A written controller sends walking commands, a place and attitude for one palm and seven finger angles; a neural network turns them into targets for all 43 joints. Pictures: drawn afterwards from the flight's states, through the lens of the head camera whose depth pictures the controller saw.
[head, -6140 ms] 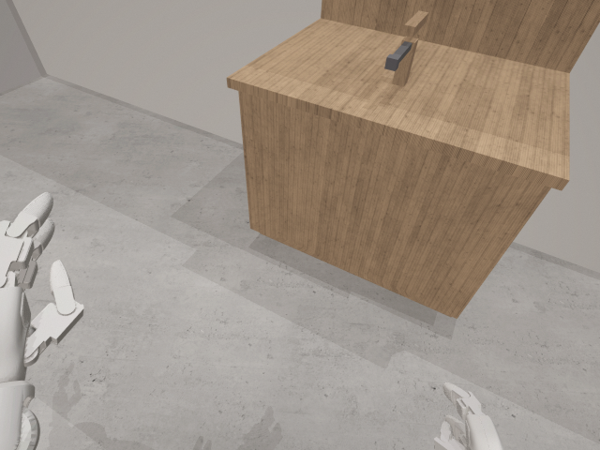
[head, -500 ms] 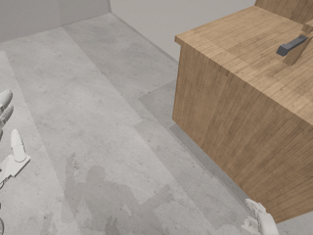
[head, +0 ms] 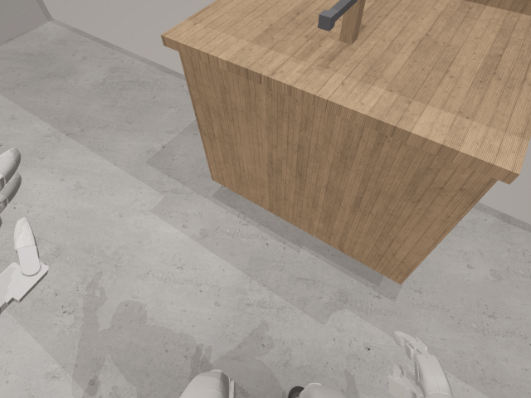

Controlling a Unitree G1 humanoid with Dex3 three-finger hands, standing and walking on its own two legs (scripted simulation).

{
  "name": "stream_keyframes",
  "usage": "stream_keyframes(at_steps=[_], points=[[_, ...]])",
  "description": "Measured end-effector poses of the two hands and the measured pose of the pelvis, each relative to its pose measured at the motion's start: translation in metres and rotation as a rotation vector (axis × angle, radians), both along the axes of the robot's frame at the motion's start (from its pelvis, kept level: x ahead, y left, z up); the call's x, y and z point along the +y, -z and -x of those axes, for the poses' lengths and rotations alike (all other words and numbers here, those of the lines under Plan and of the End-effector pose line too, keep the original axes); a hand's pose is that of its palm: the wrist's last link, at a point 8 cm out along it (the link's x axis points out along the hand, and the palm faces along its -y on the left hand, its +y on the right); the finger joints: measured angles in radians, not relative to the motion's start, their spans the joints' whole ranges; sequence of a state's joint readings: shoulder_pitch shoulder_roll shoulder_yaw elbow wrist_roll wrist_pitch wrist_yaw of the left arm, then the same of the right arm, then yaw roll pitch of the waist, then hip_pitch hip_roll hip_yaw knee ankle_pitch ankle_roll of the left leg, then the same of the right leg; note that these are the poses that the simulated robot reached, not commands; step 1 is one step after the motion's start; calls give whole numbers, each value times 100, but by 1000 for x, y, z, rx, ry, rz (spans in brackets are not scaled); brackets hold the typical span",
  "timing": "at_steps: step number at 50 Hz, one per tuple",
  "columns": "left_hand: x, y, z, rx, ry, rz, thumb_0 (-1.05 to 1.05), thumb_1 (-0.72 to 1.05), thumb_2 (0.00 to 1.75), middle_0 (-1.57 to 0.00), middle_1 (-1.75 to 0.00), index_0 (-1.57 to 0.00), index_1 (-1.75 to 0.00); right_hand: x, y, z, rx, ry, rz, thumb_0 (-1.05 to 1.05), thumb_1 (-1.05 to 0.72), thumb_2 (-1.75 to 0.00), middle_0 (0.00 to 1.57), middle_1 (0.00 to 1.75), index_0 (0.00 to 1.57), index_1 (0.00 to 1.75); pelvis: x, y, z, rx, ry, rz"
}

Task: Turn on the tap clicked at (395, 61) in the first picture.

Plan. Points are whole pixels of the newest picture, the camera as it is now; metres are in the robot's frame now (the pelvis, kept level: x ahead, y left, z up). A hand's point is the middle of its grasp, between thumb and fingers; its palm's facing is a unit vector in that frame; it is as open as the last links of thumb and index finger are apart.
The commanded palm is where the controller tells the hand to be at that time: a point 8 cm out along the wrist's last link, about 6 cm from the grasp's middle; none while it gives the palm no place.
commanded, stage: turn to face it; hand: left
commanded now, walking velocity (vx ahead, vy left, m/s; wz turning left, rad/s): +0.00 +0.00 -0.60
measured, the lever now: (326, 20) +0.81 -0.09 +0.12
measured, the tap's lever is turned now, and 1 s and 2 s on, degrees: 0 0 0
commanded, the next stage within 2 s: take the last steps up to it in 1.46 s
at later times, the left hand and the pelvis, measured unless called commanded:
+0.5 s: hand (148, 266) +0.23 +0.13 +0.17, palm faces +0.11 -0.87 -0.49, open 7.4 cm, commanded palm +0.18 +0.19 +0.19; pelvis -0.06 -0.02 -0.01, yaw -18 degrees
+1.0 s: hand (207, 294) +0.20 +0.06 +0.18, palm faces -0.14 -0.89 -0.43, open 7.4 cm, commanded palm +0.18 +0.12 +0.19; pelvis -0.12 -0.01 +0.00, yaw -36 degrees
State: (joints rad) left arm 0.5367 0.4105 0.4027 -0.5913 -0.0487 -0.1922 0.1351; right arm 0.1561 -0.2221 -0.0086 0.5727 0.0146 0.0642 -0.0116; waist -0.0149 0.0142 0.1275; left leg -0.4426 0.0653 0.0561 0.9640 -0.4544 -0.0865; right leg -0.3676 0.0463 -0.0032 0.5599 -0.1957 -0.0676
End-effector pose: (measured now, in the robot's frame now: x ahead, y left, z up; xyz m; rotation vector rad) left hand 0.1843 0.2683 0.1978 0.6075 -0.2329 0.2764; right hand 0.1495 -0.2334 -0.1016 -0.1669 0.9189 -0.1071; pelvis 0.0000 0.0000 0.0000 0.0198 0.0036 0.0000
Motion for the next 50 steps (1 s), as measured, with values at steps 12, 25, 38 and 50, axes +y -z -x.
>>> stream_keyframes(at_steps=[12, 25, 38, 50], points=[[4, 8, -1, -80, 66, 71, 1, 89, 90, -21, -31, -21, -31, -24, -33, 42, -112, 128, 101, 1, -91, -90, 20, 30, 20, 30, 10, 1, 24, -20, 146, 6], [-92, 7, -18, -57, 288, 36, 2, 89, 90, -21, -31, -21, -31, -32, 7, 113, -121, 240, -79, 1, -90, -90, 21, 30, 20, 30, -23, 12, 62, -31, 316, 39], [-106, 4, -6, -46, 435, 64, 1, 89, 90, -21, -31, -22, -31, -76, -21, 221, 7, 463, 118, 1, -91, -90, 20, 30, 20, 30, -10, 2, 89, 9, 466, 5], [-150, 1, -4, -67, 568, 108, 2, 89, 90, -21, -31, -21, -31, -40, -29, 252, -166, 564, 11, 1, -91, -90, 20, 30, 20, 30, -9, -4, 116, -8, 635, 55]])
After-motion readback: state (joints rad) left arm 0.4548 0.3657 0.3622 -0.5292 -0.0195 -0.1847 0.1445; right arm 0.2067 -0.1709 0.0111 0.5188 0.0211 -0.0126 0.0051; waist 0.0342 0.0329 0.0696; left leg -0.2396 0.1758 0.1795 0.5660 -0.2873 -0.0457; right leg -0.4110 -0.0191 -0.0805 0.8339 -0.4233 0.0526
